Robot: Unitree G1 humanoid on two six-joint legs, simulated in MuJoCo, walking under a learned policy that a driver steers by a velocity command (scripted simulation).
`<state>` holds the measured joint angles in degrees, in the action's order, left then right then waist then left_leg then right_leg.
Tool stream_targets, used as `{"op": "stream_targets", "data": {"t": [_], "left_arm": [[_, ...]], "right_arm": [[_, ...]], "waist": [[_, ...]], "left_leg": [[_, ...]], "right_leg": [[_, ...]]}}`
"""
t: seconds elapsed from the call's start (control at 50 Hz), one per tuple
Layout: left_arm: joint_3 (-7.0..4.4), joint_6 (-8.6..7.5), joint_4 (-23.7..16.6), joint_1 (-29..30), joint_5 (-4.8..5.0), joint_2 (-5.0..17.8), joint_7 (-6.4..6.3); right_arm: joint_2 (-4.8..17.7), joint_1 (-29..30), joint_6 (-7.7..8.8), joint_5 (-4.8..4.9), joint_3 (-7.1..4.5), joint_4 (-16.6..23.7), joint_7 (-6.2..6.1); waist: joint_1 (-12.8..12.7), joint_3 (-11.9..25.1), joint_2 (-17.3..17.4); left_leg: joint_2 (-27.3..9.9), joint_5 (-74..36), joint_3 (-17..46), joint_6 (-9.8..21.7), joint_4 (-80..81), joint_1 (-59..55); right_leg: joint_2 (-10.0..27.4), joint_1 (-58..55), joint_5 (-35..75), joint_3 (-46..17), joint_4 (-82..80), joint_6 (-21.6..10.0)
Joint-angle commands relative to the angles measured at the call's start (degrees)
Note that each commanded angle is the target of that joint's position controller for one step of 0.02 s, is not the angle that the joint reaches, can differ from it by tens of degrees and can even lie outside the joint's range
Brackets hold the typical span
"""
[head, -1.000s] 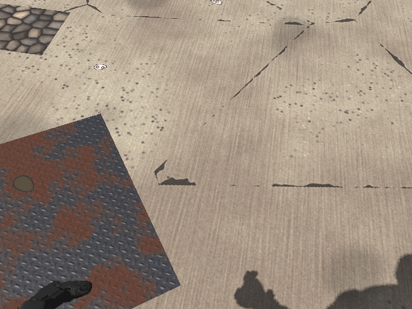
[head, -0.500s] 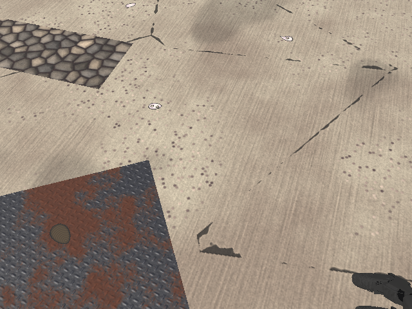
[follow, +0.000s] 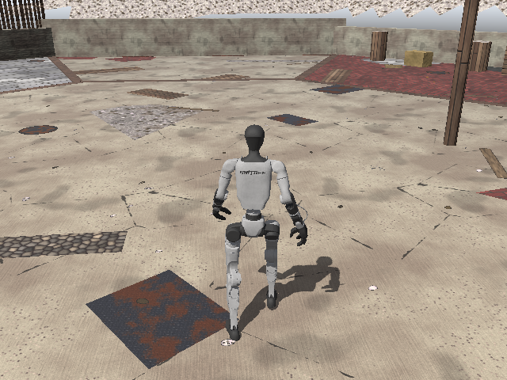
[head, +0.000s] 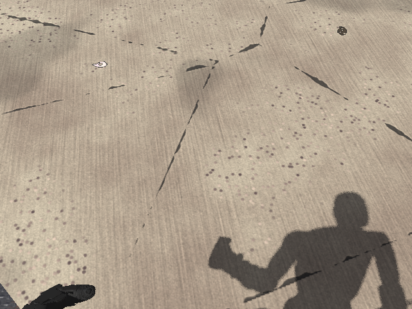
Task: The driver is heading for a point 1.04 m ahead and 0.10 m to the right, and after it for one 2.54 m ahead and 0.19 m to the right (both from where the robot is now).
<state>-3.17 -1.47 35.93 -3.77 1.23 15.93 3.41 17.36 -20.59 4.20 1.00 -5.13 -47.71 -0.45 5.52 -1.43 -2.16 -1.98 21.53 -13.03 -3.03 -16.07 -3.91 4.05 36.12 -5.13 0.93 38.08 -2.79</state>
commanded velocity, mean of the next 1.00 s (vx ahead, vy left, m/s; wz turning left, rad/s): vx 0.50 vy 0.00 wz -0.27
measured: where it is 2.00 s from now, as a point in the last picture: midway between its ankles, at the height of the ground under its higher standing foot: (231, 131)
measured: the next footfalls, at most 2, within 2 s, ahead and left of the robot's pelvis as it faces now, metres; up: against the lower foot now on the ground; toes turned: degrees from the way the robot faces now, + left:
right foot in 0.06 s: +0.19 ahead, -0.11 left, +0.00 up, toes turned -5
left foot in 0.54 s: +0.51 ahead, +0.04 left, +0.00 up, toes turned -13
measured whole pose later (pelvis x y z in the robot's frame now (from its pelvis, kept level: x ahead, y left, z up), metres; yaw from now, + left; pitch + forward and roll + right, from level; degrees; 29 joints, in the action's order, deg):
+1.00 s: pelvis +0.56 -0.08 +0.01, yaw -15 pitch +2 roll +2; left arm -1.9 -4.2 37.9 -3.7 0.9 14.8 2.0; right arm 16.5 -21.9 3.8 1.1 -2.7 -48.1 0.6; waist 5.7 -1.2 -2.0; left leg 2.6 17.5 -1.4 1.4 -14.2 -0.9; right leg 3.8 34.3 1.1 -1.5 31.6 -0.5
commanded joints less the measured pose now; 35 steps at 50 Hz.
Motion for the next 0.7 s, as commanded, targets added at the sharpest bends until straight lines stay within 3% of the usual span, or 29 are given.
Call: {"op": "stream_targets", "data": {"t": [0.02,0.04,0.06,0.08,0.1,0.12,0.14,0.16,0.18,0.2,0.24,0.34,0.4,0.48,0.52,0.54,0.56,0.58,0.6,0.62,0.64,0.66,0.7], "left_arm": [[-2.71,-0.41,-4.33,-2.74,-0.19,6.72,0.22],[-4.54,-0.18,-1.75,-12.37,0.01,9.73,-0.35],[-6.41,0.44,-0.07,-21.28,0.23,14.90,-1.67],[-6.55,-0.31,-1.13,-18.32,0.44,20.78,-1.62],[-5.15,-0.92,-2.06,-20.85,0.19,15.24,-1.37],[-4.21,-1.60,-1.13,-18.91,-0.18,12.44,-1.24],[-3.63,-1.85,-1.49,-15.40,-0.04,10.87,-1.36],[-3.05,-1.78,-2.23,-11.47,-0.31,9.18,-1.53],[-2.64,-1.82,-3.20,-9.20,-1.12,8.30,-1.76],[-2.65,-1.96,-3.36,-8.23,-1.31,8.24,-1.92],[-2.82,-2.37,-2.49,-8.73,-0.98,8.87,-2.46],[-2.56,-2.42,0.77,-12.81,-0.40,8.75,-3.63],[-2.62,-2.45,2.77,-16.33,-0.14,9.63,-3.54],[-2.75,-1.76,4.67,-18.63,-0.19,9.95,-3.64],[-2.82,-1.24,4.82,-17.51,-0.18,10.13,-3.74],[-2.38,-1.12,4.57,-16.89,-0.36,9.07,-3.74],[-1.39,-1.17,3.19,-16.08,-1.14,7.06,-3.82],[-0.18,-2.05,2.93,-23.73,-0.15,3.09,-3.78],[-0.29,-2.71,3.14,-22.27,0.03,5.64,-3.61],[-1.31,-2.88,2.25,-16.53,0.85,9.15,-3.35],[-1.10,-2.98,1.21,-12.56,0.53,8.88,-3.33],[-1.17,-3.04,0.61,-10.36,-0.34,8.21,-3.24],[-1.21,-2.55,1.31,-12.27,-0.58,6.53,-3.16]], "right_arm": [[12.34,3.01,-0.40,0.77,-2.90,3.55,-0.56],[11.43,2.93,-0.69,0.76,-2.43,3.74,-0.84],[8.37,1.45,-0.35,-0.97,-1.12,5.05,-0.97],[0.97,-3.47,1.43,-2.45,1.54,8.80,-0.01],[6.70,4.13,3.32,0.03,0.57,9.20,0.66],[8.42,8.50,4.06,1.57,0.15,10.51,0.90],[7.59,8.75,4.34,0.53,0.50,10.18,0.43],[7.80,8.43,4.11,-1.00,0.20,9.59,0.00],[8.09,7.15,3.41,-1.40,-0.11,9.43,0.03],[7.70,6.67,2.73,-1.60,-0.13,9.36,0.05],[6.13,7.14,1.74,-2.02,0.25,9.41,-0.04],[2.43,16.45,1.89,-1.84,2.00,10.83,0.86],[2.95,21.56,2.43,-0.79,2.11,12.10,1.83],[4.89,22.91,3.00,-0.75,1.43,13.39,2.66],[5.89,18.52,3.23,-0.82,0.79,12.63,2.54],[7.58,12.23,3.36,-1.13,-0.19,10.99,2.21],[10.45,2.87,3.44,-1.89,-0.99,9.90,1.84],[14.72,-3.83,2.81,-2.20,-2.41,7.85,1.89],[10.10,-5.31,2.51,-0.53,-1.22,7.11,2.35],[7.31,-1.77,2.16,-0.09,-0.30,7.44,2.06],[6.47,1.95,1.68,-0.64,0.18,8.20,1.83],[5.38,4.39,1.46,-1.08,0.67,8.27,1.86],[4.28,6.56,1.77,-1.66,1.19,8.39,1.93]], "waist": [[-6.79,2.75,7.59],[-11.80,7.79,6.37],[-14.79,13.50,-1.13],[-7.26,20.40,-14.44],[-12.85,23.35,-6.31],[-12.70,14.47,-4.38],[-10.01,10.11,0.33],[-7.44,6.90,1.01],[-5.30,6.01,-0.33],[-4.38,5.58,-0.69],[-3.88,4.48,-0.14],[-7.84,2.14,-1.51],[-10.32,0.42,-2.01],[-10.17,-0.72,-3.10],[-7.34,0.79,-4.27],[-4.16,5.21,-3.34],[0.03,13.67,-0.01],[-1.14,22.26,15.45],[-0.01,21.17,16.84],[0.35,11.99,10.99],[-0.88,7.11,6.34],[-2.24,2.95,4.77],[-5.04,1.78,7.11]], "left_leg": [[-13.92,-54.51,2.45,8.27,-10.46,0.97],[-11.76,-56.41,0.44,6.52,-22.74,5.85],[-9.33,-35.55,0.14,3.68,-41.58,21.27],[2.42,13.38,8.68,0.68,-60.24,45.08],[1.34,11.83,18.43,1.78,-64.66,51.09],[-0.80,6.20,17.70,2.99,-62.92,54.70],[-3.16,1.37,17.66,3.34,-58.10,51.86],[-4.68,-1.21,17.60,2.87,-53.34,47.45],[-5.66,-2.98,18.08,2.58,-51.24,43.19],[-5.62,-3.67,17.79,2.01,-49.34,41.14],[-4.90,-6.05,16.61,0.52,-44.91,39.91],[-2.51,-26.00,14.99,-0.29,-24.12,36.81],[-1.09,-29.97,14.89,0.73,-17.62,35.16],[-0.22,-21.93,15.19,3.76,-12.87,36.86],[1.44,-18.03,13.17,5.87,-10.57,30.58],[1.68,-19.89,12.58,7.74,-9.74,20.96],[-6.00,-23.22,20.22,11.75,-12.56,5.28],[-17.89,-11.25,44.21,21.04,-9.47,-16.29],[-19.94,0.73,55.62,21.15,-2.22,-17.42],[-18.59,5.67,48.96,18.51,-1.02,-10.42],[-16.48,2.73,42.67,16.95,0.09,-2.77],[-14.28,-2.08,38.23,16.76,2.02,4.09],[-11.28,-9.52,32.65,16.24,4.83,11.00]], "right_leg": [[-5.50,-10.98,-6.19,5.34,-2.61,-3.83],[-8.32,-25.08,-2.99,5.90,-5.63,-5.97],[-0.01,-43.25,-0.81,-7.69,-5.82,-9.72],[13.84,-59.48,-12.68,-42.01,-13.59,-21.05],[14.99,-59.88,-18.48,-47.34,-20.42,-20.05],[13.35,-53.64,-13.95,-38.91,-20.90,-17.32],[10.89,-44.83,-8.43,-32.52,-20.65,-15.46],[8.67,-36.58,-1.96,-27.14,-21.09,-14.23],[7.32,-31.05,2.27,-24.52,-22.39,-13.99],[6.62,-27.96,4.74,-23.51,-23.59,-14.30],[5.45,-23.63,9.76,-20.04,-24.65,-14.68],[1.59,-21.82,8.20,-12.28,-24.89,-10.56],[3.55,-24.12,2.68,-14.25,-24.56,-10.11],[7.46,-33.08,6.22,-18.47,-20.09,-9.09],[6.92,-34.84,16.72,-18.23,-15.49,-7.65],[3.93,-33.87,24.35,-15.79,-8.08,-6.20],[0.60,-26.16,18.20,-12.83,6.14,-3.99],[-8.41,-4.55,-7.69,-7.25,27.87,0.89],[-8.41,4.62,-27.71,-11.03,34.05,1.13],[-5.13,9.07,-23.91,-10.77,37.02,0.92],[-2.31,8.58,-19.24,-8.02,35.38,0.83],[-0.54,7.58,-16.03,-6.86,31.35,1.02],[1.72,2.11,-12.49,-6.33,26.72,1.55]]}}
